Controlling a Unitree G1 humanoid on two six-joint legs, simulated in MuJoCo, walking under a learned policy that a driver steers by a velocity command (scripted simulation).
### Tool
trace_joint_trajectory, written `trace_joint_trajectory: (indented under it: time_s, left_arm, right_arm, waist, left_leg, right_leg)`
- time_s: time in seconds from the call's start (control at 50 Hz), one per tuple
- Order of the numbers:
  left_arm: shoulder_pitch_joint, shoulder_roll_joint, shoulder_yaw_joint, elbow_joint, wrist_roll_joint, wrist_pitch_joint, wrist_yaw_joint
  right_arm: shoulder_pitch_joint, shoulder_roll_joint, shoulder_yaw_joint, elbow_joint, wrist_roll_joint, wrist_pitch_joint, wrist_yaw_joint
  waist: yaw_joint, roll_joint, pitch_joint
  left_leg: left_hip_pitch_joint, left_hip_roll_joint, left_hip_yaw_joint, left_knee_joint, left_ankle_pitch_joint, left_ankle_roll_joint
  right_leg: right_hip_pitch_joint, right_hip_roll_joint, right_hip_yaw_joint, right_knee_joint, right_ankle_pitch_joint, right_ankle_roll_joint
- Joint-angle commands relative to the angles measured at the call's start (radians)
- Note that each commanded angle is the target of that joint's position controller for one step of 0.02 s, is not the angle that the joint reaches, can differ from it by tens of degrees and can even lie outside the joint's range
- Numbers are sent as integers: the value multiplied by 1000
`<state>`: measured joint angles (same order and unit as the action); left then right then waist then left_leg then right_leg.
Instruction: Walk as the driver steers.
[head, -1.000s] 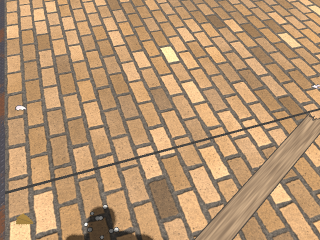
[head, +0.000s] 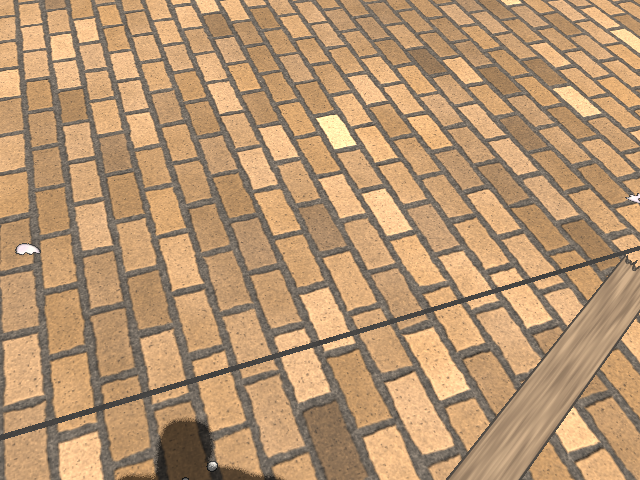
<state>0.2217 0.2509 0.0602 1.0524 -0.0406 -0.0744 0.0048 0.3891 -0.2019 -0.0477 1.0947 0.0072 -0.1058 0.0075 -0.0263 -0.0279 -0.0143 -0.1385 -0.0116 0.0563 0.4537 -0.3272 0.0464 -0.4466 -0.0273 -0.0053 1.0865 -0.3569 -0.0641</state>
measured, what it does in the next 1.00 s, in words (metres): walks ahead: right foot, then left foot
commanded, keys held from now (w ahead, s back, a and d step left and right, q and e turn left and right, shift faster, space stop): w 1.00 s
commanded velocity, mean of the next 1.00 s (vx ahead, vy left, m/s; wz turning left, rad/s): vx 0.47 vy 0.00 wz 0.00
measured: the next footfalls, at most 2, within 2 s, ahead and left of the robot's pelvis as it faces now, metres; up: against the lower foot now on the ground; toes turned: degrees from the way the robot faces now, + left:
right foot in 0.34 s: +0.36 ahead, -0.15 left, +0.00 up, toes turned -3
left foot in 0.88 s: +0.68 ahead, +0.09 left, +0.00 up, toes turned +3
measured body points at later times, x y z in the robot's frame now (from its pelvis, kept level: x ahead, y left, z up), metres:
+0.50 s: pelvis +0.26 -0.06 +0.00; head +0.29 -0.07 +0.45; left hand +0.35 +0.20 -0.14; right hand +0.30 -0.33 -0.15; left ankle +0.19 +0.09 -0.64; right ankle +0.32 -0.15 -0.74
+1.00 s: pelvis +0.56 +0.00 -0.01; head +0.59 +0.01 +0.44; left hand +0.57 +0.27 -0.16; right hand +0.70 -0.25 -0.12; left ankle +0.64 +0.09 -0.74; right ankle +0.41 -0.14 -0.64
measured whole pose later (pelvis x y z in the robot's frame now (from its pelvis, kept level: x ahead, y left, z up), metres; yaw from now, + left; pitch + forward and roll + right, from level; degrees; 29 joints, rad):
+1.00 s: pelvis +0.56 +0.00 -0.01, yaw +0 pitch +2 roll +0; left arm 0.31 0.26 0.04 1.03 -0.03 -0.09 0.00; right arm 0.12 -0.24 -0.06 0.90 0.01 -0.11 0.03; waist 0.02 -0.01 0.04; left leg -0.40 -0.01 0.07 0.52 -0.15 0.06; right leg -0.32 -0.02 0.03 1.16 -0.42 -0.05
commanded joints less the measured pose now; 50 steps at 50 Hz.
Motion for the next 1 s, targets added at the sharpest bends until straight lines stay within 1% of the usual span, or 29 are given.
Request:
trace_joint_trajectory:
  time_s: [0.02, 0.06, 0.12, 0.22, 0.26, 0.28, 0.3, 0.32, 0.34, 0.36, 0.38, 0.4, 0.42, 0.44, 0.46, 0.48, 0.52, 0.58, 0.68, 0.78, 0.84, 0.86, 0.88, 0.9, 0.92, 0.94, 0.96, 0.98, 1.0]
  left_arm:
    - [-120, 81, 20, -81, 13, -31, -11]
    - [-154, 43, 13, -92, 18, -22, -18]
    - [-291, 4, -5, -147, 18, -14, -24]
    - [-413, 25, -16, -204, 7, -15, -45]
    - [-413, 48, -11, -219, 7, -21, -54]
    - [-379, 70, -1, -217, 9, -24, -56]
    - [-309, 99, 14, -203, 10, -26, -54]
    - [-151, 136, 38, -157, 9, -24, -49]
    - [34, 181, 61, -106, 9, -18, -39]
    - [193, 271, 82, -79, 37, -10, -29]
    - [198, 230, 61, -68, 34, -6, -31]
    - [94, 172, 41, -78, 23, -14, -35]
    - [-2, 122, 26, -102, 22, -21, -36]
    - [-76, 89, 15, -111, 34, -31, -43]
    - [-114, 54, 4, -112, 45, -40, -48]
    - [-120, 43, 0, -104, 50, -42, -51]
    - [-84, 62, 1, -83, 46, -44, -43]
    - [-14, 112, 7, -64, 47, -43, -17]
    - [92, 131, 8, -50, 34, -33, 2]
    - [196, 144, 16, -14, 23, -10, 6]
    - [180, 166, 27, -15, 23, 6, 9]
    - [156, 172, 29, -23, 24, 12, 9]
    - [143, 148, 20, -32, 28, 16, 8]
    - [158, 110, 2, -59, 47, 15, 8]
    - [282, -30, -35, -55, 40, -10, -6]
    - [207, 81, -11, -50, 15, -35, -10]
    - [107, 132, 3, -85, -7, -51, -11]
    - [57, 129, 4, -95, -5, -54, -4]
    - [33, 122, 11, -96, 11, -49, 3]
  right_arm:
    - [37, -88, 1, -36, -6, -9, 5]
    - [86, -95, 3, -28, -12, 1, -5]
    - [98, -132, -1, -37, -13, 10, -23]
    - [145, -150, -14, -20, 3, 12, -28]
    - [131, -159, -22, -20, 8, 18, -29]
    - [113, -171, -27, -26, 7, 21, -30]
    - [97, -185, -33, -31, 5, 27, -30]
    - [78, -181, -32, -39, 2, 35, -31]
    - [58, -172, -25, -56, -5, 37, -29]
    - [151, -66, 3, -77, -9, 24, -17]
    - [151, -24, 17, -66, 9, -6, -8]
    - [53, -105, -8, -101, 39, -27, -5]
    - [-30, -137, -15, -127, 49, -37, -9]
    - [-64, -137, -23, -134, 38, -35, -20]
    - [-52, -132, -33, -130, 22, -21, -29]
    - [-19, -104, -33, -127, 19, -4, -31]
    - [-24, -77, -32, -136, 16, 18, -35]
    - [-159, -109, -40, -192, 1, 23, -36]
    - [-351, -83, -26, -246, 4, 11, -13]
    - [-490, -89, -11, -300, 16, 3, 19]
    - [-443, -131, -22, -307, 19, -5, 32]
    - [-355, -160, -37, -286, 17, -7, 31]
    - [-179, -210, -64, -231, 14, -7, 26]
    - [15, -291, -85, -191, 0, -4, 16]
    - [63, -338, -92, -164, -1, 0, 24]
    - [47, -236, -63, -175, 2, -2, 25]
    - [-45, -198, -50, -191, 4, -5, 20]
    - [-131, -178, -41, -212, -2, -8, 20]
    - [-179, -152, -35, -216, -12, -10, 23]
  waist:
    - [-6, 108, 108]
    - [-16, 120, 97]
    - [-38, 108, 128]
    - [-50, 130, 176]
    - [-24, 132, 163]
    - [5, 143, 129]
    - [48, 166, 69]
    - [128, 172, -22]
    - [207, 158, -130]
    - [179, -69, -306]
    - [162, -200, -407]
    - [148, -161, -243]
    - [117, -89, -121]
    - [74, -10, -50]
    - [32, -16, -26]
    - [5, -38, -17]
    - [-10, -45, 19]
    - [9, -18, 69]
    - [67, -10, 82]
    - [108, -10, 113]
    - [57, -44, 74]
    - [3, -58, 16]
    - [-76, -45, -90]
    - [-128, 69, -252]
    - [-51, 343, -379]
    - [-88, 232, -345]
    - [-74, 190, -201]
    - [-41, 99, -123]
    - [-13, 68, -66]
  left_leg:
    - [210, 269, -322, -300, 188, 123]
    - [202, 239, -234, -303, 343, 123]
    - [126, 215, -161, -334, 375, 121]
    - [135, 249, -116, -359, 371, 122]
    - [202, 274, -100, -311, 481, 108]
    - [227, 279, -88, -256, 636, 97]
    - [240, 279, -75, -168, 836, 85]
    - [209, 247, -43, 5, 976, 63]
    - [40, 207, -27, 241, 882, 31]
    - [-350, 55, -4, 656, 415, -33]
    - [-486, -46, -147, 895, -210, -34]
    - [-592, 19, -189, 979, -180, -8]
    - [-602, 75, -151, 962, -97, 12]
    - [-550, 122, -133, 891, -11, 16]
    - [-476, 158, -138, 830, 36, 21]
    - [-422, 172, -141, 797, 54, 23]
    - [-415, 185, -127, 729, 66, 12]
    - [-541, 197, -118, 565, 210, -26]
    - [-526, 143, -63, 238, 447, -38]
    - [-560, 111, -57, 93, 385, -21]
    - [-454, 74, -38, 50, 267, 19]
    - [-319, 38, -7, 36, 251, 40]
    - [-80, 20, 3, 38, 271, 73]
    - [249, 213, -219, 72, 289, 140]
    - [562, 418, -713, -69, 74, 297]
    - [541, 390, -760, -139, -10, 255]
    - [412, 361, -603, -151, 56, 210]
    - [258, 329, -482, -175, 185, 193]
    - [131, 296, -396, -205, 275, 186]
  right_leg:
    - [-387, -93, 41, -18, 140, -10]
    - [-356, -80, 3, -104, 192, 16]
    - [-291, -50, -30, -323, 299, 41]
    - [-205, -25, -46, -502, 375, 18]
    - [-176, -17, -42, -542, 341, -12]
    - [-110, 3, -53, -551, 316, -28]
    - [1, 36, -76, -543, 292, -46]
    - [196, 69, -95, -545, 290, -72]
    - [483, 11, -24, -522, 283, -109]
    - [876, -265, 418, -570, 74, -250]
    - [905, -379, 789, -793, -61, -304]
    - [773, -333, 682, -828, -97, -249]
    - [599, -302, 516, -843, -23, -212]
    - [427, -265, 399, -873, 82, -187]
    - [316, -223, 311, -898, 153, -164]
    - [248, -202, 262, -922, 166, -161]
    - [176, -186, 204, -968, 191, -176]
    - [199, -188, 169, -1004, 244, -188]
    - [276, -148, 73, -999, 330, -142]
    - [464, -210, 73, -927, 358, -133]
    - [538, -241, 74, -826, 567, -106]
    - [534, -220, 51, -722, 748, -89]
    - [469, -166, 10, -522, 829, -61]
    - [246, -101, -39, -192, 552, -26]
    - [-148, 95, -1, 135, -150, 33]
    - [-258, 51, 137, 249, -212, 11]
    - [-320, 2, 116, 260, -126, -6]
    - [-283, -53, 86, 220, -30, -5]
    - [-240, -84, 78, 160, 26, -1]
